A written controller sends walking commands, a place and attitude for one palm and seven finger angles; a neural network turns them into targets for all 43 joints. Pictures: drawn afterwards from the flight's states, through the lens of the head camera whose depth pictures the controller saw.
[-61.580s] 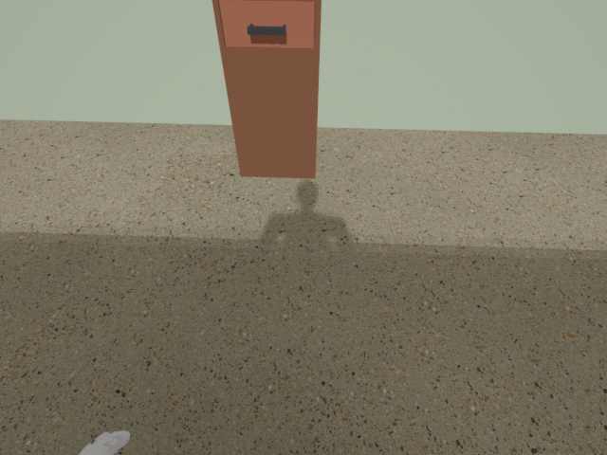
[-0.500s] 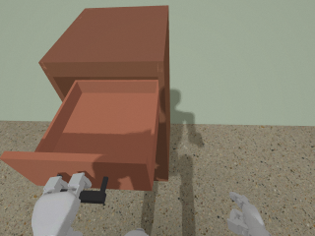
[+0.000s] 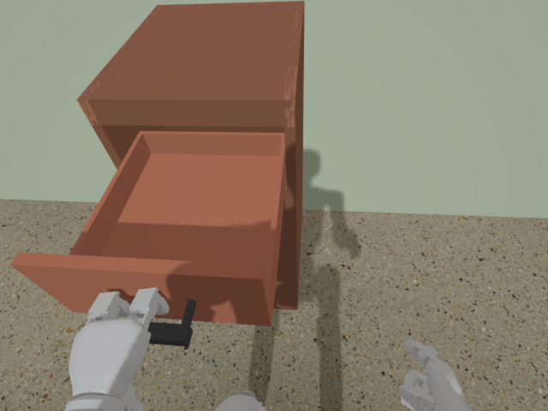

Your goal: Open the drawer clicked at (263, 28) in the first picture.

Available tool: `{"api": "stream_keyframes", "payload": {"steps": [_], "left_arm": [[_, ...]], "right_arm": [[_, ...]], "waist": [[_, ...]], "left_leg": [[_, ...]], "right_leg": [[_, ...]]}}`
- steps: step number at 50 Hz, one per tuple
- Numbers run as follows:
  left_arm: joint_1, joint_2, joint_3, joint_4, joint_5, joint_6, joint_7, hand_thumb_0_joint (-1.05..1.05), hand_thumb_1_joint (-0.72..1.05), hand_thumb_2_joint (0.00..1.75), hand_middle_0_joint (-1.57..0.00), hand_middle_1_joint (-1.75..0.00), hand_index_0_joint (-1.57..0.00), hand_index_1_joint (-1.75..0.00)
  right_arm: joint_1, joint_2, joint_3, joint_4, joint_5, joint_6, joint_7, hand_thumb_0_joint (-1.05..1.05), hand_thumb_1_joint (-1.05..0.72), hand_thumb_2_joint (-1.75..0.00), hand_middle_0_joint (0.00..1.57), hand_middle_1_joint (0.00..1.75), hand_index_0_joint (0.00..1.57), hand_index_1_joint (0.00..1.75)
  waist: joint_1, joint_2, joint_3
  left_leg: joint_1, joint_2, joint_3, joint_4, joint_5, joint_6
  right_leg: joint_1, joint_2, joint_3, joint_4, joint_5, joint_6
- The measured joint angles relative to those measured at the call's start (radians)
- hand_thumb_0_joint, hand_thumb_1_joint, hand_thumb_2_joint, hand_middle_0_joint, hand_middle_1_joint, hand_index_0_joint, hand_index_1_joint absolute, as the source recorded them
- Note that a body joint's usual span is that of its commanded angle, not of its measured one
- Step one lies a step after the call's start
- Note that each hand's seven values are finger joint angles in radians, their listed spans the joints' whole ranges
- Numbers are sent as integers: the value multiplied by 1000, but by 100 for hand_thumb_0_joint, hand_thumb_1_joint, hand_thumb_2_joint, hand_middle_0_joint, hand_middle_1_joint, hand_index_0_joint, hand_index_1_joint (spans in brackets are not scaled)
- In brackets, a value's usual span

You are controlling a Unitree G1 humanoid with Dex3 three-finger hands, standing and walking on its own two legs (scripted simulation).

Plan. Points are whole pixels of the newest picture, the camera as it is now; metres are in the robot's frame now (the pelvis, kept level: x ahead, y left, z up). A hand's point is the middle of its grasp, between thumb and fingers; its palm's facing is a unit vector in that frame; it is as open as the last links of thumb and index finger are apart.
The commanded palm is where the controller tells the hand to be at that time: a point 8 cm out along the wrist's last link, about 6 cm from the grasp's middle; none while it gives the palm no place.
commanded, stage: lift the hand off the handle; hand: left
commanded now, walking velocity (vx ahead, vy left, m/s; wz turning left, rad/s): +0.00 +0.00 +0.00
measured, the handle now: (145, 317) +0.23 +0.22 +0.02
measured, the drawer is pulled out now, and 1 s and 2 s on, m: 0.30 0.30 0.30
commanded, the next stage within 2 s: draw the hand back to the body in 1.22 s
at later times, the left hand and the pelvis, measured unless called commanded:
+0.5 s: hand (108, 339) +0.19 +0.24 +0.06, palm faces +0.02 -0.13 -0.99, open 13.0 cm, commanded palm +0.17 +0.23 +0.14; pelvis +0.01 +0.01 +0.02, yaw +0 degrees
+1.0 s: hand (92, 276) +0.22 +0.22 +0.17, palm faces +0.21 -0.12 -0.97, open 13.6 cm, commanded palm +0.18 +0.22 +0.21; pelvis +0.02 +0.02 +0.04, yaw +0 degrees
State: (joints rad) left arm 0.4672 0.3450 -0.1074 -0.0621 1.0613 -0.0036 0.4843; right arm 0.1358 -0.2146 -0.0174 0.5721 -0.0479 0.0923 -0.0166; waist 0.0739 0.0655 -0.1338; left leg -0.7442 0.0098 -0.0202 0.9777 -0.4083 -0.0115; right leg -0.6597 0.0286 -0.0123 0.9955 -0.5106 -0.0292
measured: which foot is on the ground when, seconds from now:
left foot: down 0.00-1.00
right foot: down 0.00-1.00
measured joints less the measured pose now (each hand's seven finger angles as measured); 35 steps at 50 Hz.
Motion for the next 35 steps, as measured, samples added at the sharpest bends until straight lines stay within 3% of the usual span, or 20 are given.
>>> {"api": "stream_keyframes", "payload": {"steps": [14, 35], "left_arm": [[45, 61, 29, -95, -56, -5, -75, 0, -49, 30, -35, -120, -42, -123], [62, 86, 34, -258, -108, 24, -205, 0, -49, 30, -38, -123, -47, -124]], "right_arm": [[-3, 0, 11, -7, 15, -19, -13, 1, -90, -90, 20, 30, 21, 30], [-5, -1, 19, -4, 24, -42, 2, 1, -90, -90, 20, 30, 20, 30]], "waist": [[-11, 4, 18], [24, 30, 53]], "left_leg": [[109, 5, 7, -76, 20, 4], [250, -9, 12, -193, 55, 20]], "right_leg": [[110, 5, 8, -89, 32, 5], [259, -11, 14, -223, 77, 21]]}}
